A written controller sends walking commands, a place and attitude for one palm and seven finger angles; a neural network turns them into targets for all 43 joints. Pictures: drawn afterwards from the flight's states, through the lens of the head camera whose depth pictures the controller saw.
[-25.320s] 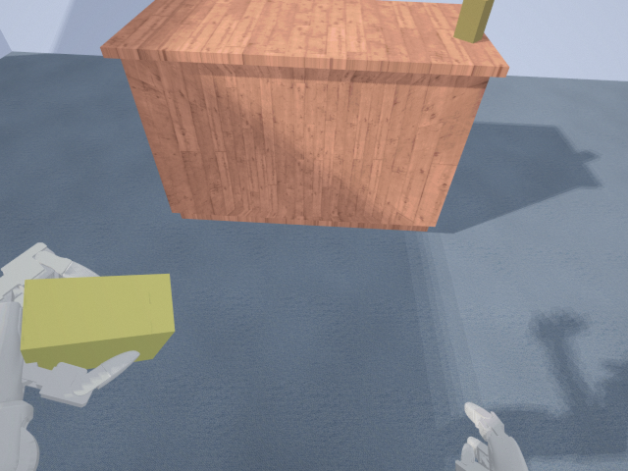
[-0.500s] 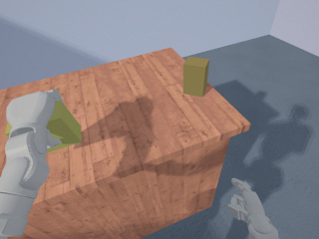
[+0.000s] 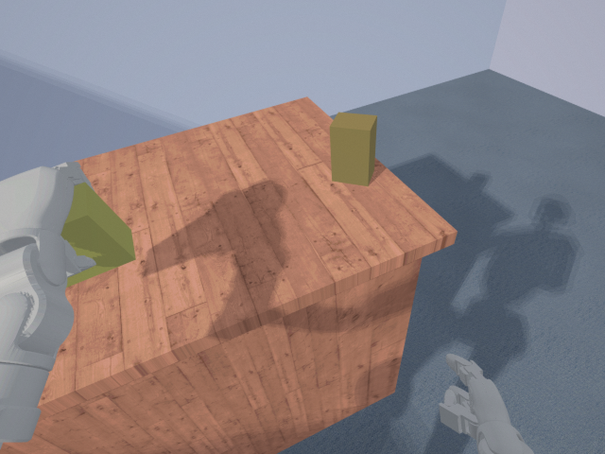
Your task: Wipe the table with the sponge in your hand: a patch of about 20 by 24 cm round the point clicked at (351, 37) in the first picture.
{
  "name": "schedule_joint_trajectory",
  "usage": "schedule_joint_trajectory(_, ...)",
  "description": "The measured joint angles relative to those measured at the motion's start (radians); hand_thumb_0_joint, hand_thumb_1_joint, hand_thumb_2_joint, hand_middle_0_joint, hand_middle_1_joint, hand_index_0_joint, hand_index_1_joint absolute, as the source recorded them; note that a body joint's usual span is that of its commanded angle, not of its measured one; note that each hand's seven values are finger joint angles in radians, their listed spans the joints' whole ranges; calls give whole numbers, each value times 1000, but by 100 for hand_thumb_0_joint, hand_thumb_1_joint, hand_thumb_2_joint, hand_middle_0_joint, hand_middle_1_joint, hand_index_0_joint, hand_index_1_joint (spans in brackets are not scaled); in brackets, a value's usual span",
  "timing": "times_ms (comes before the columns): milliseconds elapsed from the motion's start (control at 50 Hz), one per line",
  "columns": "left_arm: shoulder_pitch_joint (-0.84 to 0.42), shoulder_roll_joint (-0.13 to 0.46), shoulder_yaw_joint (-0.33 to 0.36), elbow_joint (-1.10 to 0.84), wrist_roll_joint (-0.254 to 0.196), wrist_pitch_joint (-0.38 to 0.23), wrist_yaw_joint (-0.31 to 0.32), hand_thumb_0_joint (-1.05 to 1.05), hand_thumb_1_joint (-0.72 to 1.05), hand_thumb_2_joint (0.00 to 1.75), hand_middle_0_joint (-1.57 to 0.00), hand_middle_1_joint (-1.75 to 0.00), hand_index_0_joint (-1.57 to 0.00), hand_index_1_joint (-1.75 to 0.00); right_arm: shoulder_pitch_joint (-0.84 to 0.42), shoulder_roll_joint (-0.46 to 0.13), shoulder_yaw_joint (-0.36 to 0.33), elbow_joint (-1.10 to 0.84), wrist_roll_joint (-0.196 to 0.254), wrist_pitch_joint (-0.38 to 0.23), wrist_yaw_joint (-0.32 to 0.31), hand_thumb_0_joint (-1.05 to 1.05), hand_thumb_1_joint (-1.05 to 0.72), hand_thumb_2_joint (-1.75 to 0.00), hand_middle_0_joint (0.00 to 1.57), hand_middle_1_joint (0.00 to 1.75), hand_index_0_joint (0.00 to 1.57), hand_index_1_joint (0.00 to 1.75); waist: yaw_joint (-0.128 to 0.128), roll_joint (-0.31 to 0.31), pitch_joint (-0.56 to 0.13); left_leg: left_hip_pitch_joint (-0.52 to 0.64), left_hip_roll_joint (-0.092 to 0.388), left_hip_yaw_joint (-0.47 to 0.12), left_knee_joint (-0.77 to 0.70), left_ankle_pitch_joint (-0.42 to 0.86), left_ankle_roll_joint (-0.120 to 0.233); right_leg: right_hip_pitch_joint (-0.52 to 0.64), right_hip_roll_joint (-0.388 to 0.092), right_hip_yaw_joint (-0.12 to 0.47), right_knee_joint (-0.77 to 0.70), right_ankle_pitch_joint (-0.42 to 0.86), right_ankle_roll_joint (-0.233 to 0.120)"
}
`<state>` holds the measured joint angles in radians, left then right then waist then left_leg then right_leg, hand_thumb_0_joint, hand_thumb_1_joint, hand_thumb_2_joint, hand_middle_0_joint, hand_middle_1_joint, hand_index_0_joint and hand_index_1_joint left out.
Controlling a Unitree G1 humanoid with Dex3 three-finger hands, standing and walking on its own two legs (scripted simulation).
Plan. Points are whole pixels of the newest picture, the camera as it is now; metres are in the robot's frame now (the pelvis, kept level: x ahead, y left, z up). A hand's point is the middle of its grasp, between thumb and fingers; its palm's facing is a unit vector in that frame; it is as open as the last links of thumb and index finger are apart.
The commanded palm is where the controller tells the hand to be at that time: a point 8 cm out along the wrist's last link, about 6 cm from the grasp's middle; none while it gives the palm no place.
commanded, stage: move the sponge above the wiping area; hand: left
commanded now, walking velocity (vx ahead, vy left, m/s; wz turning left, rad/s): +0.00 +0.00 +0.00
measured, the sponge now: (75, 247) +0.29 +0.35 +0.16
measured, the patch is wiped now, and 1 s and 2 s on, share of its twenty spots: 0.00 0.00 0.00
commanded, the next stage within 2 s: lower the sponge onto the table in 1.80 s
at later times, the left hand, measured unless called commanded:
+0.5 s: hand (63, 215) +0.30 +0.34 +0.20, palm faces +0.25 -0.02 -0.97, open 9.8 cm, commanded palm +0.25 +0.32 +0.23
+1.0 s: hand (62, 237) +0.29 +0.36 +0.18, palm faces +0.12 -0.05 -0.99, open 9.8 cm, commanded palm +0.25 +0.33 +0.23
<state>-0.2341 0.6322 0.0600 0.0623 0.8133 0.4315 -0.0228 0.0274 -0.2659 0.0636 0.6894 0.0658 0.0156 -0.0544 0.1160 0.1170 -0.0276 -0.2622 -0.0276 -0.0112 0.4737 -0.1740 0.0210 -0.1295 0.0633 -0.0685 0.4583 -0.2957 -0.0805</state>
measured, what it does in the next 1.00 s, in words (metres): stands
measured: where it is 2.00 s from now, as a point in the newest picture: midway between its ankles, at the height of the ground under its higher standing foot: outside the picture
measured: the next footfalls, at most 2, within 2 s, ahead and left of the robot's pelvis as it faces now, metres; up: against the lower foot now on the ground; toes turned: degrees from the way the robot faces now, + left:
none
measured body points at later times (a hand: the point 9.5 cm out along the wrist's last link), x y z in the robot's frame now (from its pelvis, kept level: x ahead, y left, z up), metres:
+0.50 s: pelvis +0.01 +0.00 +0.00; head -0.01 -0.05 +0.45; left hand +0.28 +0.34 +0.26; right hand +0.26 -0.18 -0.08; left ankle +0.05 +0.11 -0.74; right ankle -0.03 -0.07 -0.74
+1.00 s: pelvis +0.01 +0.01 +0.00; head +0.00 -0.05 +0.45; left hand +0.28 +0.36 +0.23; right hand +0.26 -0.19 -0.09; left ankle +0.05 +0.11 -0.74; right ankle -0.03 -0.07 -0.74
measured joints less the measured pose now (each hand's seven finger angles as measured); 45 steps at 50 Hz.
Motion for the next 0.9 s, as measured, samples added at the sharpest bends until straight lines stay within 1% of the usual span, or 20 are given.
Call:
schedule_joint_trajectory(60, 15, 8, 4, 29, -7, 65, -46, 0, -47, 103, -76, -136, -77, -136, 2, -15, -3, -17, 14, 14, 4, 1, -90, -89, 20, 30, 20, 30, -9, 12, -13, -13, -4, -7, 3, 0, 2, -9, -3, -7, 1, -2, 3)
schedule_joint_trajectory(100, 34, -6, -28, 30, -4, 90, -85, 0, -47, 103, -76, -136, -77, -136, 4, -27, -7, -28, 21, 16, 3, 1, -90, -89, 20, 30, 20, 30, -9, 18, -14, -20, -9, -14, 10, -2, 5, -13, -7, -15, 6, -6, 5)
schedule_joint_trajectory(140, 52, -30, -76, 22, 10, 89, -122, 0, -47, 103, -76, -136, -76, -136, 3, -36, -9, -35, 23, 12, -1, 1, -90, -89, 20, 30, 20, 30, -7, 21, -8, -25, -15, -20, 17, -4, 8, -15, -12, -23, 14, -12, 7)
schedule_joint_trajectory(180, 67, -53, -128, 1, 28, 60, -151, 0, -47, 103, -76, -136, -76, -136, 2, -37, -10, -40, 17, 5, -9, 1, -90, -89, 20, 30, 19, 30, -3, 15, 4, -23, -20, -26, 21, -5, 11, -13, -16, -29, 21, -17, 8)
schedule_joint_trajectory(220, 72, -63, -167, -34, 40, 5, -154, 0, -47, 103, -76, -136, -77, -136, -1, -30, -7, -39, 8, -12, -22, 1, -90, -89, 20, 30, 19, 30, 5, 3, 20, -17, -21, -26, 22, -6, 11, -7, -17, -30, 24, -20, 6)
schedule_joint_trajectory(280, 61, -64, -179, -78, 52, -86, -101, 0, -48, 103, -76, -136, -77, -135, -3, -7, -1, -31, -9, -41, -33, 1, -90, -89, 20, 30, 19, 30, 14, -15, 31, -6, -19, -24, 15, -6, 8, 2, -15, -26, 18, -19, 2)
schedule_joint_trajectory(320, 42, -53, -159, -90, 52, -108, -48, 0, -48, 103, -77, -136, -77, -135, -10, 9, 4, -21, -13, -49, -29, 1, -90, -89, 20, 30, 19, 30, 20, -19, 29, 2, -14, -16, 7, -6, 5, 7, -11, -17, 9, -14, -1)
schedule_joint_trajectory(360, 6, -46, -124, -76, 36, -92, 0, 0, -48, 103, -77, -135, -77, -135, -17, 19, 6, -13, -13, -46, -19, 1, -90, -89, 20, 30, 20, 30, 21, -15, 22, 6, -10, -10, 1, -5, 3, 10, -8, -10, 0, -10, -1)
schedule_joint_trajectory(400, -23, -34, -73, -55, 16, -55, 23, 0, -48, 103, -77, -135, -77, -135, -25, 24, 10, -7, -9, -30, -7, 1, -90, -89, 20, 30, 20, 30, 17, -6, 11, 10, -7, -4, -7, -4, 2, 13, -6, -3, -9, -5, 0)
schedule_joint_trajectory(440, -39, -17, -29, -25, 3, -5, 18, 0, -48, 103, -77, -136, -77, -135, -28, 23, 15, -9, -3, -10, 2, 1, -90, -89, 20, 30, 20, 30, 9, 3, -4, 9, -6, 1, -14, -3, 3, 10, -5, 2, -16, -2, 3)
schedule_joint_trajectory(500, -22, 1, 1, 6, -12, 69, -31, 0, -48, 103, -76, -136, -77, -135, -22, 11, 17, -25, 13, 22, 15, 1, -90, -89, 20, 30, 20, 30, -6, 14, -22, -2, -7, -1, -14, -4, 4, 1, -6, 0, -19, -3, 6)
schedule_joint_trajectory(540, 15, -5, -11, 9, -15, 107, -72, 0, -47, 103, -76, -136, -77, -136, -15, -5, 14, -40, 22, 35, 19, 1, -90, -89, 20, 30, 20, 30, -12, 22, -25, -9, -10, -5, -8, -8, 6, -3, -8, -3, -16, -6, 8)
schedule_joint_trajectory(580, 50, -27, -52, 5, -9, 125, -114, 0, -47, 103, -76, -136, -77, -136, -6, -22, 8, -50, 26, 40, 17, 1, -90, -89, 20, 30, 20, 30, -13, 23, -21, -17, -14, -11, 1, -11, 9, -8, -11, -11, -8, -12, 10)
schedule_joint_trajectory(620, 78, -50, -102, -9, 9, 118, -150, 0, -47, 103, -76, -136, -77, -136, -2, -33, 5, -52, 23, 37, 8, 1, -90, -89, 20, 30, 20, 30, -10, 17, -7, -22, -17, -15, 13, -16, 11, -11, -14, -16, 5, -19, 10)
schedule_joint_trajectory(660, 100, -63, -142, -42, 32, 73, -167, 0, -47, 103, -76, -136, -77, -136, 3, -36, 0, -52, 12, 25, -5, 1, -90, -89, 20, 30, 20, 30, -4, 3, 10, -21, -20, -19, 21, -20, 12, -9, -16, -20, 14, -26, 8)
schedule_joint_trajectory(680, 111, -61, -153, -69, 47, 39, -161, 0, -47, 103, -76, -136, -77, -136, 6, -34, -1, -50, 5, 16, -12, 1, -90, -89, 20, 30, 20, 30, -1, -6, 18, -18, -20, -20, 23, -22, 12, -6, -16, -21, 17, -28, 7)
schedule_joint_trajectory(740, 122, -31, -140, -141, 52, -62, -104, 0, -47, 103, -77, -136, -78, -136, 13, -19, -2, -38, -13, -16, -31, 1, -90, -89, 20, 30, 19, 30, 11, -29, 29, -7, -16, -17, 23, -26, 9, 4, -12, -17, 14, -29, 2)
schedule_joint_trajectory(780, 91, -16, -115, -136, 42, -89, -49, 0, -47, 103, -77, -136, -78, -135, 14, -9, -5, -26, -14, -28, -30, 1, -90, -89, 20, 30, 19, 30, 15, -32, 27, -1, -13, -17, 21, -26, 6, 12, -9, -16, 6, -25, 0)
schedule_joint_trajectory(840, 9, -6, -62, -70, 17, -52, 5, 0, -47, 103, -77, -136, -78, -135, -2, -4, -4, -7, -7, -22, -16, 1, -90, -89, 20, 30, 19, 30, 17, -18, 19, 3, -9, -12, 15, -23, 4, 17, -6, -10, -4, -17, 1)
schedule_joint_trajectory(900, -45, 10, -7, 10, -4, 14, -3, 0, -47, 103, -77, -136, -77, -136, -15, -1, 3, -6, 4, 1, -4, 1, -90, -89, 20, 30, 20, 30, 3, 0, 0, -5, -11, -10, 5, -15, 6, 6, -8, -8, -11, -11, 6)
